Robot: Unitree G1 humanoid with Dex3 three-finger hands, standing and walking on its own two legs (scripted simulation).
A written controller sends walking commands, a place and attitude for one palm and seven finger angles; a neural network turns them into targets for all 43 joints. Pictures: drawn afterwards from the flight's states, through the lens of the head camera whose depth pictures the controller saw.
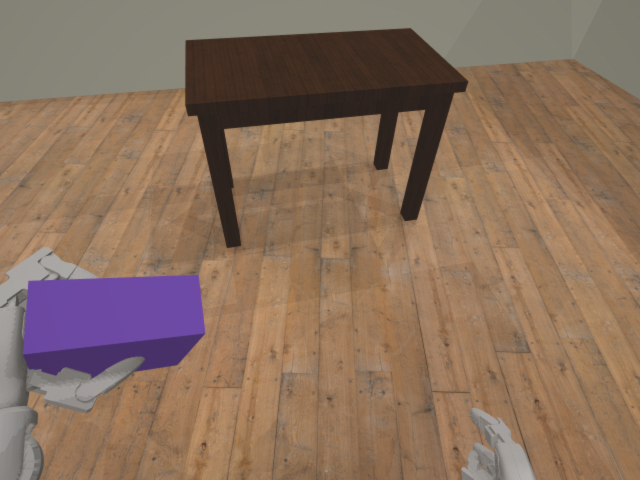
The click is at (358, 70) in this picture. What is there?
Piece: table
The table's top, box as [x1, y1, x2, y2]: [185, 28, 467, 115]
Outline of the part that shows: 467,80 410,28 186,40 185,105 188,115 457,92 465,90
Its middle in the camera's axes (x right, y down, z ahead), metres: -0.01 -0.63 +1.41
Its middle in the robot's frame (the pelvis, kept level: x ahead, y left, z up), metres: +1.47 +0.09 -0.12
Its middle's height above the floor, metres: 0.66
